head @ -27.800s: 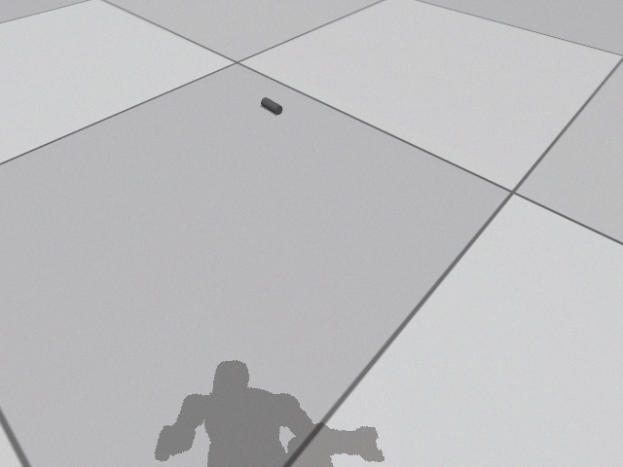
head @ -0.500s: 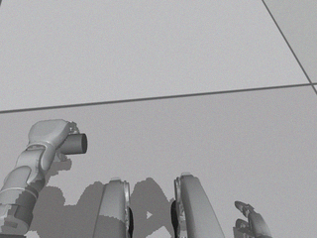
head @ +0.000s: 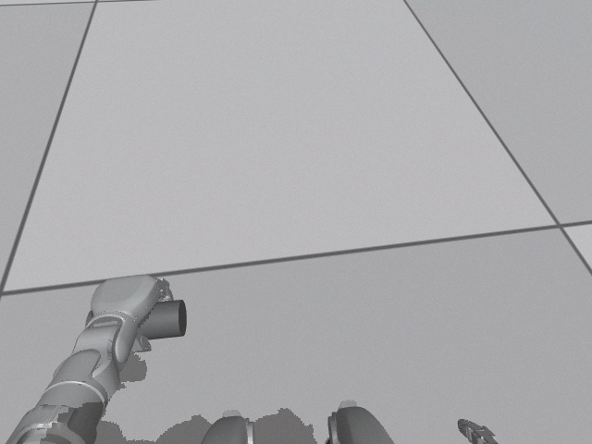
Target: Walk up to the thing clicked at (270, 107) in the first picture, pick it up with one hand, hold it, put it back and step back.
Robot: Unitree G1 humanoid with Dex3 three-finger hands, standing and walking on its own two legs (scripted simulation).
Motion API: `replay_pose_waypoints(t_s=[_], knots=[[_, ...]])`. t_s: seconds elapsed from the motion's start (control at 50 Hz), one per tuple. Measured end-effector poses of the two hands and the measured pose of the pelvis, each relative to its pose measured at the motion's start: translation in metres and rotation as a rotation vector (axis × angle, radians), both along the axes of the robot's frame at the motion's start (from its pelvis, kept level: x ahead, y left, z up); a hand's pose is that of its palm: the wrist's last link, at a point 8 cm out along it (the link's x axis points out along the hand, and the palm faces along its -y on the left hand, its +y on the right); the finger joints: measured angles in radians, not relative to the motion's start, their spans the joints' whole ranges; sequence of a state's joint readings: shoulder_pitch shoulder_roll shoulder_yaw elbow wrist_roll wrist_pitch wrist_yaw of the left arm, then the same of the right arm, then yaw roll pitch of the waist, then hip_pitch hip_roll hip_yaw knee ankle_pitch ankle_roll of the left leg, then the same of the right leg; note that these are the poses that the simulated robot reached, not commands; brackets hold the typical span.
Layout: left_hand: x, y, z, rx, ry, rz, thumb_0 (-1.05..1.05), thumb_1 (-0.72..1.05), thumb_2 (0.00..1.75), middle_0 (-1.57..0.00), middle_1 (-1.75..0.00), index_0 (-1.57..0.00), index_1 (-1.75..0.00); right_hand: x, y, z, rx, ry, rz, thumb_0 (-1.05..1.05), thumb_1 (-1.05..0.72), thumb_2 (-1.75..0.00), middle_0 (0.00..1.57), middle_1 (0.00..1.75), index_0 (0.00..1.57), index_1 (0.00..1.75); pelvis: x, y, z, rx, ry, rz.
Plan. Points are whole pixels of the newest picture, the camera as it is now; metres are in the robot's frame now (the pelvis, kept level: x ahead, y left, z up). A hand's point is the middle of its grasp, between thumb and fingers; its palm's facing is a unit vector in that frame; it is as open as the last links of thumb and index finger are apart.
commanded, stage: lift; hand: left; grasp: from above
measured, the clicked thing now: (138, 322) +0.34 +0.24 -0.11
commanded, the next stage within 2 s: hold in 0.24 s
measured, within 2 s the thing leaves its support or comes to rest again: neither
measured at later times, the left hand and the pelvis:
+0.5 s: hand (133, 295) +0.34 +0.22 -0.02, palm faces -0.47 -0.05 -0.88, open 8.6 cm; pelvis +0.03 +0.00 +0.05, yaw +0 degrees
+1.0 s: hand (129, 285) +0.34 +0.21 +0.02, palm faces -0.47 -0.04 -0.88, open 8.5 cm; pelvis +0.04 -0.01 +0.07, yaw -1 degrees
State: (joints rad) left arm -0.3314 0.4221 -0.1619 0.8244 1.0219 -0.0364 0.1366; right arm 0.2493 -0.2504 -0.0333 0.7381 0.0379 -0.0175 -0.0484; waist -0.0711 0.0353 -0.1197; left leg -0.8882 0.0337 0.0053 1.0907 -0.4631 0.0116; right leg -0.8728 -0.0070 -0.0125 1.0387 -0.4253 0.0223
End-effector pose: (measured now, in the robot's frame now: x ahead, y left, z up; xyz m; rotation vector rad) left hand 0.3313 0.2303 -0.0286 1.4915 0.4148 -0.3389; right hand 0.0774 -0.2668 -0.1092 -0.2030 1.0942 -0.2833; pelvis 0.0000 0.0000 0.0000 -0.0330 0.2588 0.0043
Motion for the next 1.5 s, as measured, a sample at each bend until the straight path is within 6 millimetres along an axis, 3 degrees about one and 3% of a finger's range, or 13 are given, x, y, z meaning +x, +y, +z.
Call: replay_pose_waypoints(t_s=[0.3, 0.72, 1.12, 1.5], knots=[[0.012, -0.009, 0.044, -0.003, 0.012, 0.017, 0.0, 0.18, 0.38, -0.85, -0.35, -0.87, -0.33, 0.019, 0.001, 0.034, 0.028, 0.0, -0.008, 0.0, -0.9, -0.9, 0.2, 0.3, 0.2, 0.3, 0.023, -0.002, 0.039, 0.014, -0.071, -0.003], [0.024, -0.013, 0.085, 0.004, 0.015, -0.017, 0.0, 0.19, 0.37, -0.86, -0.32, -0.88, -0.31, 0.056, -0.002, 0.057, 0.046, -0.061, -0.004, 0.0, -0.9, -0.9, 0.2, 0.3, 0.2, 0.3, 0.041, -0.004, 0.06, 0.026, -0.132, -0.014], [0.011, -0.022, 0.108, -0.001, 0.011, -0.037, 0.0, 0.2, 0.34, -0.87, -0.29, -0.89, -0.28, 0.069, -0.003, 0.066, 0.063, -0.106, 0.008, 0.0, -0.9, -0.9, 0.2, 0.3, 0.2, 0.3, 0.037, -0.009, 0.068, 0.035, -0.186, -0.02], [-0.004, -0.025, 0.12, -0.005, -0.001, -0.042, 0.0, 0.19, 0.33, -0.88, -0.28, -0.9, -0.27, 0.07, -0.005, 0.073, 0.063, -0.137, 0.021, 0.01, -0.9, -0.9, 0.2, 0.3, 0.2, 0.3, 0.026, -0.013, 0.073, 0.038, -0.225, -0.019]])
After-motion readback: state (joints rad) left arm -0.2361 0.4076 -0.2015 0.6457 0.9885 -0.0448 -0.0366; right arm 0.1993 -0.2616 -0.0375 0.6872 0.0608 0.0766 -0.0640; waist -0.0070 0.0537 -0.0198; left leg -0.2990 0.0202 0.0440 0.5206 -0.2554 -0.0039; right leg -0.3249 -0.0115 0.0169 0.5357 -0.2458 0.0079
